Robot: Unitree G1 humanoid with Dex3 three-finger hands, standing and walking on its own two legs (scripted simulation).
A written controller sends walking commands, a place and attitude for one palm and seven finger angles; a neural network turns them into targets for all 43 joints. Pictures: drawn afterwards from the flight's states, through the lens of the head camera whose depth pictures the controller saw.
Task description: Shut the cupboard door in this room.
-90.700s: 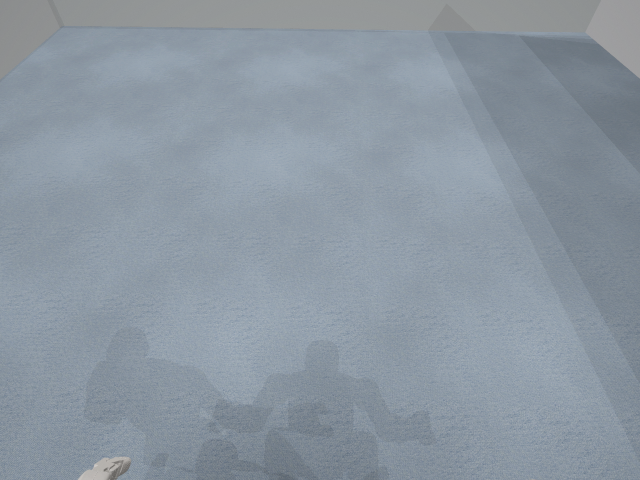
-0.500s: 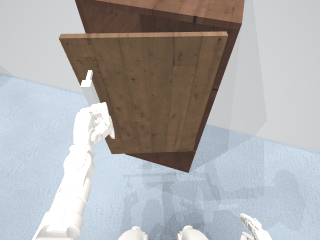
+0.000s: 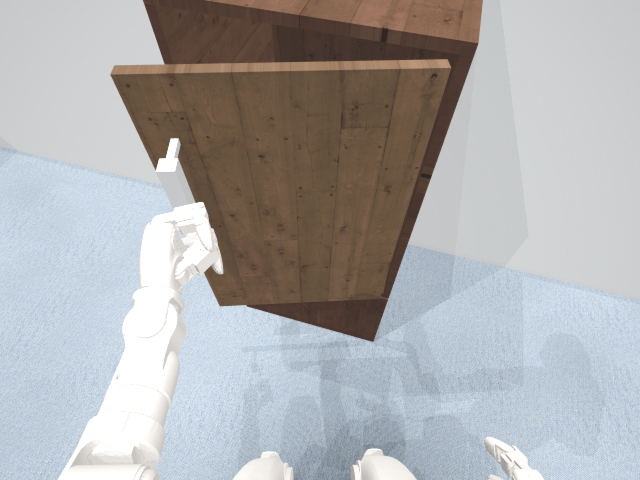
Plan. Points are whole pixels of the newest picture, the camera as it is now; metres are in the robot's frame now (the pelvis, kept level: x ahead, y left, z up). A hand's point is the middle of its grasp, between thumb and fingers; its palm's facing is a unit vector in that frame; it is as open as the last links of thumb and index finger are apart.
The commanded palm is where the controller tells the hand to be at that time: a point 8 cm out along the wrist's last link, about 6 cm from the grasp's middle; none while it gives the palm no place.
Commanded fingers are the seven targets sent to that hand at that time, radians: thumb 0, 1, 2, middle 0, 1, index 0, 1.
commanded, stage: push the door shut along its arc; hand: left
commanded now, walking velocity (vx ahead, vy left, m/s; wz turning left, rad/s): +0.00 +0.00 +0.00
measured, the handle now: (187, 195) +0.48 +0.20 +0.05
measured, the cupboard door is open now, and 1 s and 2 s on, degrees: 19 5 0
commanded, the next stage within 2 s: pull the fist back off the door in 1.84 s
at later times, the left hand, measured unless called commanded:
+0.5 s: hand (220, 214) +0.44 +0.14 +0.06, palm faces -0.09 -1.00 -0.04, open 3.1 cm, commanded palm +0.43 +0.18 +0.06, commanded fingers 0.00 0.90 0.90 -1.30 -1.50 -1.30 -1.50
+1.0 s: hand (245, 180) +0.51 +0.12 +0.06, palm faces -0.24 -0.97 -0.03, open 3.1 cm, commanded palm +0.51 +0.16 +0.06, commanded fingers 0.00 0.90 0.90 -1.30 -1.50 -1.30 -1.50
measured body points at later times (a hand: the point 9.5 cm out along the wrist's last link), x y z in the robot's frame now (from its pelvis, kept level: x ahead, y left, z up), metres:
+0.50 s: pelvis -0.01 +0.01 -0.01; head +0.09 +0.01 +0.43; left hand +0.44 +0.20 +0.06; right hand +0.06 -0.25 -0.13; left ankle +0.01 +0.09 -0.67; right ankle +0.02 -0.09 -0.67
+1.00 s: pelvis -0.01 +0.01 -0.03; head +0.12 +0.02 +0.40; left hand +0.51 +0.17 +0.06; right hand -0.01 -0.26 -0.14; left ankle +0.01 +0.09 -0.67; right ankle +0.02 -0.09 -0.67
